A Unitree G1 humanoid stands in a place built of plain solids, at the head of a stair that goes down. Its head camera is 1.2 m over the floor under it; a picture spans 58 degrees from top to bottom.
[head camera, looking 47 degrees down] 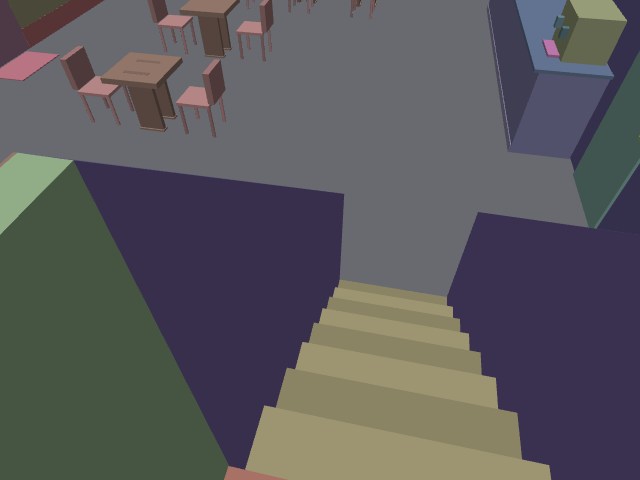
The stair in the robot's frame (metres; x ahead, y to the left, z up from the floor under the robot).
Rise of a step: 0.21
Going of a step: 0.25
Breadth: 0.89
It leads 12 degrees to the right of straight ahead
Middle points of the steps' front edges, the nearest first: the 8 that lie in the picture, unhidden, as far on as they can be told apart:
0.48 -0.25 -0.21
0.72 -0.30 -0.42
0.96 -0.35 -0.64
1.20 -0.40 -0.85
1.44 -0.45 -1.06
1.68 -0.50 -1.28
1.92 -0.55 -1.49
2.16 -0.60 -1.70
